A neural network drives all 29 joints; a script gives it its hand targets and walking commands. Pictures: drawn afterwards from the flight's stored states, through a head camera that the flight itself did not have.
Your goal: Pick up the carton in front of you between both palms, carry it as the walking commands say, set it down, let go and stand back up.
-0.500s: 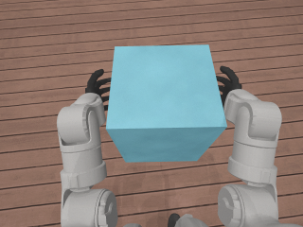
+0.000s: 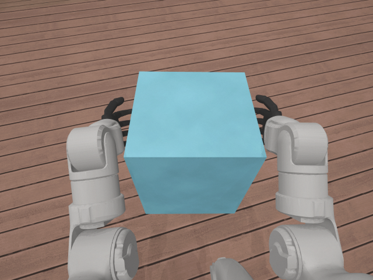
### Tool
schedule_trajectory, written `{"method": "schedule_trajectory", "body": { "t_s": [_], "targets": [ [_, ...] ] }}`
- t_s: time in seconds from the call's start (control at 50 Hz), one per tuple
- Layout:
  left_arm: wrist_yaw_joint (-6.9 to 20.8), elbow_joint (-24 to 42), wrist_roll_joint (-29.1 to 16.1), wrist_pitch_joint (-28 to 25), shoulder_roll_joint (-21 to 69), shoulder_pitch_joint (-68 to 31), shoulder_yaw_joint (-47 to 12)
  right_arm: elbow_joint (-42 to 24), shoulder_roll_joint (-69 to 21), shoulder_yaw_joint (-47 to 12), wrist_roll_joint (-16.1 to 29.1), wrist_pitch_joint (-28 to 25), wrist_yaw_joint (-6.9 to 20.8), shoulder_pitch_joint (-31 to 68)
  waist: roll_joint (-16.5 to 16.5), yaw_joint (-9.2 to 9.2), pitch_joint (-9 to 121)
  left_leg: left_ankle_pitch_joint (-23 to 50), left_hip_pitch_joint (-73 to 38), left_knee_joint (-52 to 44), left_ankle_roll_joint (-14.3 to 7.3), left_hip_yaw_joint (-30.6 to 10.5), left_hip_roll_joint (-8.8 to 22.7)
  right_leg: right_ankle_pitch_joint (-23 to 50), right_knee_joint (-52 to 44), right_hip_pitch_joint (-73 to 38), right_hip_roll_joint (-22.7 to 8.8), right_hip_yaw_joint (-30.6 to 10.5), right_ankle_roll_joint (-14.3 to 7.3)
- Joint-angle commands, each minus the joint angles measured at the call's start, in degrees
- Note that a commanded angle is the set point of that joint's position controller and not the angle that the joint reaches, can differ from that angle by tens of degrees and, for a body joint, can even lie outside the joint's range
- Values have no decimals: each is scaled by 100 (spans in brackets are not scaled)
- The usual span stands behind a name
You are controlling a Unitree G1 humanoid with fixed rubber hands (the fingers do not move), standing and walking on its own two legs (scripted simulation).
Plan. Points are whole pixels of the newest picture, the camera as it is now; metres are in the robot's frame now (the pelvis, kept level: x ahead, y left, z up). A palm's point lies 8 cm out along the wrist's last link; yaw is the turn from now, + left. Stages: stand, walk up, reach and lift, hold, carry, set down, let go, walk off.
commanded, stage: carry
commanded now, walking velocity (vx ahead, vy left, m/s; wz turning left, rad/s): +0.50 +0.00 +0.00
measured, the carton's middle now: (191, 148) +0.39 -0.03 +0.07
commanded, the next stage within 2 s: none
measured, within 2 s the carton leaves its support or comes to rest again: neither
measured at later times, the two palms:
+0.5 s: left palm (95, 28) +0.68 +0.16 +0.20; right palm (214, 13) +0.71 -0.14 +0.21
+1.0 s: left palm out of the picture +1.02 +0.12 +0.25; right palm out of the picture +1.02 -0.18 +0.25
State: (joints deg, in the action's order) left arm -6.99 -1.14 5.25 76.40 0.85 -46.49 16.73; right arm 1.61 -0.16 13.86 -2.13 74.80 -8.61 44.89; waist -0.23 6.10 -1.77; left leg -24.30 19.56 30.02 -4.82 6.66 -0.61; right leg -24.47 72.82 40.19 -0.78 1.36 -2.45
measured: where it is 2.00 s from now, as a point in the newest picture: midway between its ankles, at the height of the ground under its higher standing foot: (166, 99)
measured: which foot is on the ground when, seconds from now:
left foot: down 0.00-0.20, up 0.22-0.54, down 0.56-0.96, up 0.98-1.00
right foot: up 0.00-0.14, down 0.16-0.56, up 0.58-0.90, down 0.92-1.00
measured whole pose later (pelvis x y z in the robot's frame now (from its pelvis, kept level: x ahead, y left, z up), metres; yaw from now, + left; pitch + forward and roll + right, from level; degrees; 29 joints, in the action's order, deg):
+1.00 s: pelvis +0.64 -0.03 +0.08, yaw +1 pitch +4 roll -2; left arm -7.2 -5.1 6.3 75.2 1.4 -48.7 15.2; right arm 6.0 2.6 15.8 -1.3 75.1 -7.9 48.4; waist -1.7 -0.7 1.4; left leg -30.7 18.5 58.2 -1.2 1.2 2.9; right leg -21.5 41.2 31.8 0.6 8.9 -3.0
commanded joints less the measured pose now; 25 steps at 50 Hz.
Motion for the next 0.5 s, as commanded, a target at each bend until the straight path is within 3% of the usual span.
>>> {"method": "schedule_trajectory", "body": {
  "t_s": [0.0, 0.04, 0.08, 0.1, 0.12, 0.14, 0.16, 0.18, 0.2, 0.24, 0.26, 0.3, 0.36, 0.42, 0.48],
  "targets": [
    [926, 440, -1857, -223, 5362, -3914, -3363, -1040, -6318, -3826, 3081, -71, 1583, 5119, -564, -176, 2950, 2143, -2884, -840, -916, -1829, 1496, 64, -935, 827, -207, 39, 35],
    [896, 368, -1774, -163, 5213, -3821, -3380, -832, -6153, -3749, 2966, -10, 1590, 4890, -673, -182, 2779, 2357, -2442, -965, -808, -1335, 1360, 398, -2125, 181, -184, 218, 59],
    [927, 191, -1773, -104, 5139, -3760, -3418, -519, -6016, -3663, 2829, 41, 1597, 4691, -838, -235, 2658, 2790, -2096, -922, -627, -876, 1250, 582, -3034, -642, 94, 713, 7],
    [961, 71, -1807, -76, 5146, -3769, -3436, -346, -5969, -3618, 2765, 59, 1599, 4620, -894, -342, 2684, 3347, -1918, -699, -532, -708, 1251, 597, -3325, -1221, 303, 1009, -57],
    [1004, -95, -1848, -62, 5206, -3746, -3440, -175, -5942, -3565, 2711, 76, 1598, 4558, -792, -594, 2848, 4139, -1629, -57, -375, -384, 1176, 939, -3743, -2177, 535, 1316, -136],
    [1048, -285, -1909, -61, 5247, -3740, -3416, 3, -5948, -3529, 2644, 91, 1603, 4439, -518, -845, 3279, 4635, -1173, 934, -106, -1, 990, 1081, -4013, -3583, 601, 1317, -270],
    [1109, -450, -2025, -63, 5336, -3624, -3420, 88, -5842, -3473, 2559, 97, 1611, 4527, -104, -1179, 3841, 3001, -160, 2157, 119, -9, 814, 262, -4176, -5117, -327, -39, -447],
    [1146, -541, -2030, -142, 5290, -3785, -3360, 161, -5980, -3342, 2451, 124, 1628, 4523, 1783, -1127, 4260, 500, 1493, 3749, 428, -138, -90, -189, -5043, -6085, -1905, -3445, -1419],
    [1206, -446, -2246, -140, 5616, -3865, -3508, 181, -5937, -3289, 2358, 110, 1620, 4715, 1584, -1233, 3761, -631, 2427, 4852, 372, -754, -258, 654, -5404, -5968, -2004, -4227, -1635],
    [1307, 96, -2735, -159, 6115, -4587, -3776, 218, -6027, -3141, 2178, 62, 1534, 4588, 236, -1176, 3245, -235, 3028, 5605, 209, -929, 116, 2764, -4635, -5500, -1755, -2824, -1431],
    [1340, 347, -2969, -183, 6309, -4897, -3899, 192, -6024, -3064, 2085, 49, 1471, 4500, 49, -1114, 3174, -40, 3019, 5306, 171, -943, 231, 2772, -4640, -5253, -1601, -2367, -1174],
    [1375, 755, -3271, -219, 6501, -5278, -4003, 30, -5940, -2933, 1889, 19, 1328, 4371, 308, -983, 3227, 100, 2791, 4850, 133, -847, 282, 2049, -4839, -5013, -1447, -1898, -920],
    [1400, 997, -3400, -197, 6428, -5327, -3991, -213, -5722, -2932, 1684, -14, 1147, 4277, 509, -989, 3104, -36, 3007, 4239, 179, -571, 302, 1847, -5068, -5012, -1471, -1592, -1049],
    [1394, 853, -3311, -127, 6153, -5049, -3928, -265, -5461, -2999, 1553, 37, 1049, 4165, 623, -1051, 2881, 89, 2704, 2825, 228, -381, 392, 2047, -5254, -4761, -1428, -1037, -1058],
    [1416, 381, -3092, -64, 5980, -4667, -3845, -5, -5389, -3105, 1553, 100, 1089, 4009, 927, -966, 2676, 269, 1494, 1487, 163, 321, -3, 2644, -5202, -4196, -1240, -316, -809]
  ]
}}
